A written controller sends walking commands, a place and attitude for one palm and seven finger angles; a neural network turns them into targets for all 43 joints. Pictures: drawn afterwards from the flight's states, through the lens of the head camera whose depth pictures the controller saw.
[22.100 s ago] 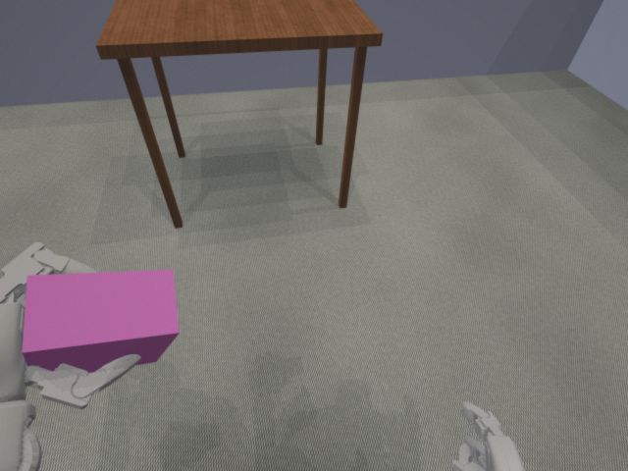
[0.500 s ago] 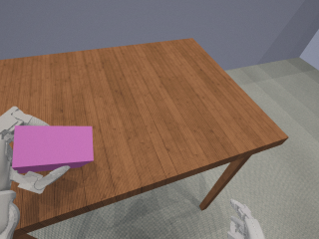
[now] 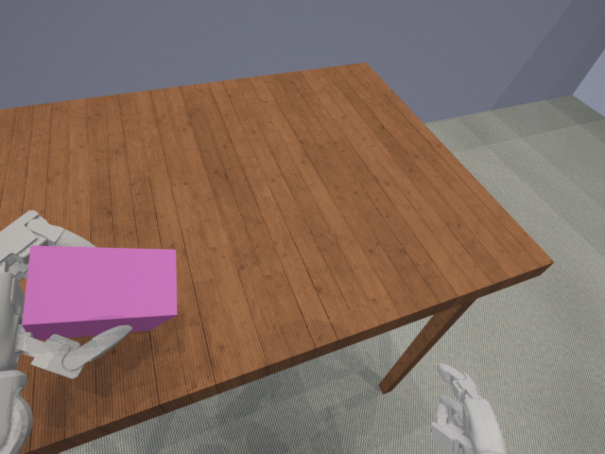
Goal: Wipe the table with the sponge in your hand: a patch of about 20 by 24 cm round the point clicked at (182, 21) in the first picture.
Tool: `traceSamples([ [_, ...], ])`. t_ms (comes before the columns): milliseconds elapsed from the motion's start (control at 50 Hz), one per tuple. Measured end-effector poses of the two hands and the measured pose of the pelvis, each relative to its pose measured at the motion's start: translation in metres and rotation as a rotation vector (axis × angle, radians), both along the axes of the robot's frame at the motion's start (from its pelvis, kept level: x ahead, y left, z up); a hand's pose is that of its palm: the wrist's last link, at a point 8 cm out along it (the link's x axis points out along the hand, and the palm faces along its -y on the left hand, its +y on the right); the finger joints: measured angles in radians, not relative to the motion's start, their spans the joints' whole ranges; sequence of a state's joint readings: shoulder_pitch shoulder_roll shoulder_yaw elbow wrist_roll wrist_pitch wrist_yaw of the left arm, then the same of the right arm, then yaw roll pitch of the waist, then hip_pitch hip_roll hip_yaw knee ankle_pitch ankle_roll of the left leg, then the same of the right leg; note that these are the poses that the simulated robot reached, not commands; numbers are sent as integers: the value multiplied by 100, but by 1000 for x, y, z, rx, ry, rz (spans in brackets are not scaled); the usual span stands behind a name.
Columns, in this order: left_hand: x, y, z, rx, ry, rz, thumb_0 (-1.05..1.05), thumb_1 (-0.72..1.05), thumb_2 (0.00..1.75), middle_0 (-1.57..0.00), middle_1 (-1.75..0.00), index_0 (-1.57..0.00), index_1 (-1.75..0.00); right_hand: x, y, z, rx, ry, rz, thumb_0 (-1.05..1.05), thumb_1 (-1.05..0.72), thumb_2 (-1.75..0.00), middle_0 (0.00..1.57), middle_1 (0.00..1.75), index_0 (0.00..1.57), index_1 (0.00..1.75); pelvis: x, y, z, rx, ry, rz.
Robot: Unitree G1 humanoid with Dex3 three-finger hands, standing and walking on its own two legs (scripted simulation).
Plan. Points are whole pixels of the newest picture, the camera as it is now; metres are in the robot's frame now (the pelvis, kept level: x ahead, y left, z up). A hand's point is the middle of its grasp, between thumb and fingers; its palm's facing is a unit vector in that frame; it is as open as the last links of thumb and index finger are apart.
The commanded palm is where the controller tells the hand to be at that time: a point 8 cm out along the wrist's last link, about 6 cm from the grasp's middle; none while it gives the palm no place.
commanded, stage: look again from close up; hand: left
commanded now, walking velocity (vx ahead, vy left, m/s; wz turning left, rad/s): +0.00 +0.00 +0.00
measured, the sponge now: (122, 295) +0.23 +0.22 +0.13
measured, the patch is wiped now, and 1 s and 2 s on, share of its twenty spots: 0.00 0.00 0.00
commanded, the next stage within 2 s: turn the palm down, sponge in hand in 0.20 s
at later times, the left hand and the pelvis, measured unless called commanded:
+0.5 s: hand (47, 256) +0.24 +0.27 +0.19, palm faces +0.41 -0.77 -0.49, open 10.2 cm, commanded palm +0.16 +0.28 +0.19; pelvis -0.01 -0.02 -0.01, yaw +1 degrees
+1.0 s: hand (102, 294) +0.21 +0.21 +0.18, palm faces +0.28 -0.55 -0.78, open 10.2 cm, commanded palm +0.16 +0.25 +0.22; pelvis -0.01 -0.07 -0.01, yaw +1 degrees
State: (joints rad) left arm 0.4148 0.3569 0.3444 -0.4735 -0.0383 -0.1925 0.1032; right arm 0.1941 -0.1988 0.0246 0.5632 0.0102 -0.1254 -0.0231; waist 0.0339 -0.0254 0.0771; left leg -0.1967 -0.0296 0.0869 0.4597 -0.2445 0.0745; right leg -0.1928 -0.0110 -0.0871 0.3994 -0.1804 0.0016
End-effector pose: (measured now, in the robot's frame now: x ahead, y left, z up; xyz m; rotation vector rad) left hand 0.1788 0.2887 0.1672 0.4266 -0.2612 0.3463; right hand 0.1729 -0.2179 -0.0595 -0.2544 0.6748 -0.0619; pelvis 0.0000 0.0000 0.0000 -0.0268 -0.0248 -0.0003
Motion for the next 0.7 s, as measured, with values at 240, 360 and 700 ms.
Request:
traceSamples([
  [240, -5, -8, 3, 8, 5, 3, -2, -51, 103, -70, -133, -73, -133, -8, -9, -3, 3, 11, -20, 1, -91, -90, 20, 30, 20, 30, -2, -7, 1, 2, 0, 4],
  [360, 8, 4, 26, 162, -23, 3, -2, -51, 103, -70, -133, -73, -133, -9, -8, -9, -26, 31, 49, 1, -91, -90, 20, 30, 20, 30, -7, -13, -3, 8, 2, 42],
  [700, -18, -23, 34, 245, 147, 100, -2, -51, 103, -70, -133, -73, -132, 33, -26, -9, 29, -68, 96, 1, -91, -90, 20, 30, 20, 30, -14, -42, -11, 34, -10, 28],
])
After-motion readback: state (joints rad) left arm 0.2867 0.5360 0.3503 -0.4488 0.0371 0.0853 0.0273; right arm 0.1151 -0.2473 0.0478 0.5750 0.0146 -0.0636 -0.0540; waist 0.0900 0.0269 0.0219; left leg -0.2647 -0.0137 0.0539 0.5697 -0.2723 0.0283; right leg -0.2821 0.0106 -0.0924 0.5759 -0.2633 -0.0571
